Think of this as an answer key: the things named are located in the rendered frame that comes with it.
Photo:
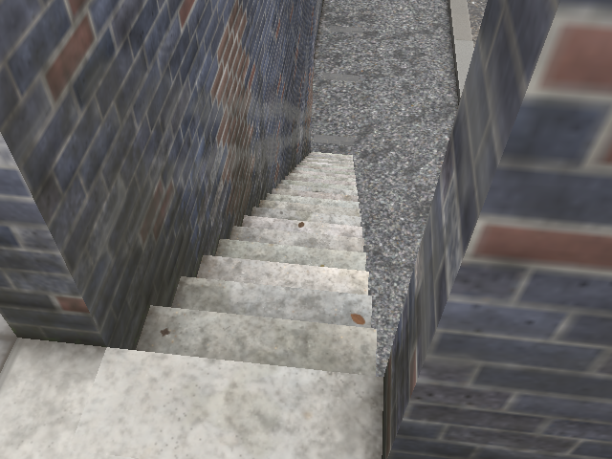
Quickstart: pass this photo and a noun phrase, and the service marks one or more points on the stairs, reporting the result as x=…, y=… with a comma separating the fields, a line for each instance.
x=289, y=287

